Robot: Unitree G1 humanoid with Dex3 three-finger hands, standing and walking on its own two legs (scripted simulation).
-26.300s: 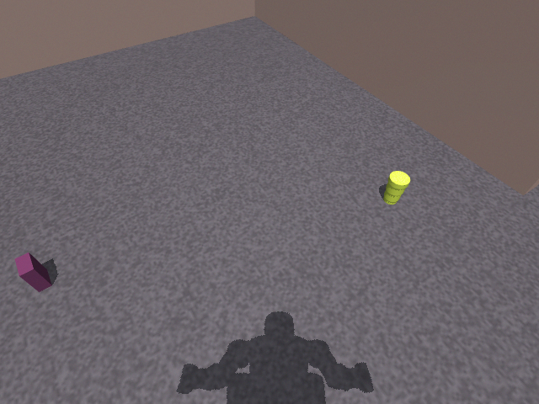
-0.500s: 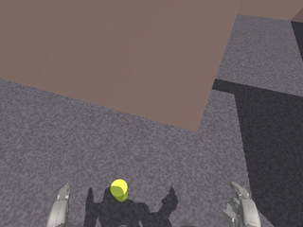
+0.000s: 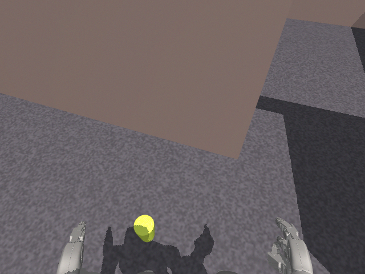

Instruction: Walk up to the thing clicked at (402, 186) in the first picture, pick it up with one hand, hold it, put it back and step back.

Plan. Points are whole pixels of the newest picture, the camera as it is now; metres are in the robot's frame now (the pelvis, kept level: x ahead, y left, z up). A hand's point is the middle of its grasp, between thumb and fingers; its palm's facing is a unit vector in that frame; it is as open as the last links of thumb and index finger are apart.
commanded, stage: home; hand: left
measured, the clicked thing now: (146, 230) +0.41 +0.18 -0.65
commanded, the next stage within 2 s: stand in 0.32 s
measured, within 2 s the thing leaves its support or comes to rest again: neither
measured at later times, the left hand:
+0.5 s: hand (101, 262) +0.17 +0.18 -0.06, palm faces +0.10 -0.96 -0.28, open 17.3 cm
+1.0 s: hand out of the picture +0.14 +0.22 -0.10, palm faces -0.02 -0.94 -0.33, open 7.9 cm
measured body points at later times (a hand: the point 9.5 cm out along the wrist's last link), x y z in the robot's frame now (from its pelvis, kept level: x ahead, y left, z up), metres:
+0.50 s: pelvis +0.00 +0.00 +0.00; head +0.02 +0.00 +0.45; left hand +0.16 +0.23 -0.04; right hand +0.16 -0.24 -0.07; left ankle +0.01 +0.13 -0.69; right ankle +0.01 -0.12 -0.69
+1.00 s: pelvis +0.00 +0.00 +0.02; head +0.01 +0.01 +0.47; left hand +0.14 +0.27 -0.08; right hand +0.13 -0.27 -0.09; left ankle +0.01 +0.13 -0.69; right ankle +0.01 -0.12 -0.69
